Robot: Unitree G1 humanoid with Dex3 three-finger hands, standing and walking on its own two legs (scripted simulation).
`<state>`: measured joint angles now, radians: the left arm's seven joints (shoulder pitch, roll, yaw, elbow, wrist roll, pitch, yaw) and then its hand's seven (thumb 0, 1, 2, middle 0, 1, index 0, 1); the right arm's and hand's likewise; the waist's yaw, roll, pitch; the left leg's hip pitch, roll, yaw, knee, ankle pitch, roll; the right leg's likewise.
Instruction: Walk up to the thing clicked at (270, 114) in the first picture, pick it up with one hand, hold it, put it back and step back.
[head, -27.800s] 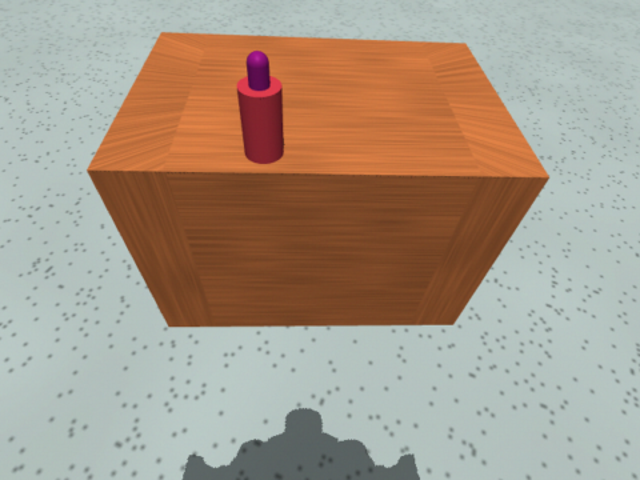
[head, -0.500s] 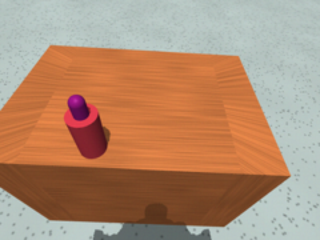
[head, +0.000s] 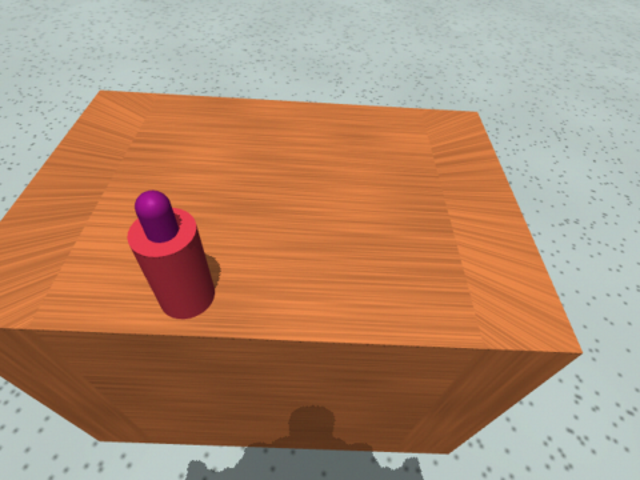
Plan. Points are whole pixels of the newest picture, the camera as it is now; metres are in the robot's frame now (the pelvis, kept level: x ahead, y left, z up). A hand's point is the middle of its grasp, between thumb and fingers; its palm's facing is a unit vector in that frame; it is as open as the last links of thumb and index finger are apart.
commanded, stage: stand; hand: left
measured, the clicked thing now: (171, 252) +0.40 +0.20 +0.03
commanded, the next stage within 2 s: step back in 0.62 s
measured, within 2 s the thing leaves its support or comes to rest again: neither
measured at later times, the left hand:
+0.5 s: hand out of the picture +0.06 +0.25 -0.16, palm faces -0.03 -0.94 -0.35, open 7.4 cm
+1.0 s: hand out of the picture +0.03 +0.27 -0.17, palm faces -0.04 -0.92 -0.40, open 7.4 cm
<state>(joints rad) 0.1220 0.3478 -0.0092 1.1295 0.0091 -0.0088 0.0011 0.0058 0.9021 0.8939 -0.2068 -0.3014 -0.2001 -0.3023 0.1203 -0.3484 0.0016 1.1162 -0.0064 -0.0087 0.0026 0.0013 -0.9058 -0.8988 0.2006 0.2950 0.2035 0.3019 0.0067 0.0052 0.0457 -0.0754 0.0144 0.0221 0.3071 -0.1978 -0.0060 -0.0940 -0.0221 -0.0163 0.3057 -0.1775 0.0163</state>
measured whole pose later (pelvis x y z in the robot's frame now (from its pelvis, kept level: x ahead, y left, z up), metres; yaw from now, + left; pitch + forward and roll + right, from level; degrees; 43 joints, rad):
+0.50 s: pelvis +0.00 +0.00 +0.00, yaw +0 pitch -2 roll +0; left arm 0.13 0.35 -0.01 1.13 0.01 -0.01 0.00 0.01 0.90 0.89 -0.21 -0.30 -0.20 -0.30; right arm 0.13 -0.35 0.00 1.12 -0.01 -0.01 0.00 0.00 -0.91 -0.90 0.20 0.29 0.20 0.30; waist 0.00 0.00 0.05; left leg -0.08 0.01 0.03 0.31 -0.19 -0.01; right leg -0.10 -0.02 -0.01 0.30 -0.17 0.02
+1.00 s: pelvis -0.07 +0.00 -0.02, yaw +0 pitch -2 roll +1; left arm 0.07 0.38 0.04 0.95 0.03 0.04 0.00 0.01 0.90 0.89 -0.21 -0.30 -0.20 -0.30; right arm 0.06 -0.42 -0.07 0.97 0.01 0.07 0.01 0.00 -0.91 -0.90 0.20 0.29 0.20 0.30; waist 0.01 0.00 0.19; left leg -0.39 -0.06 -0.05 0.97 -0.51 0.04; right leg -0.34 -0.04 0.00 0.60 -0.22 -0.01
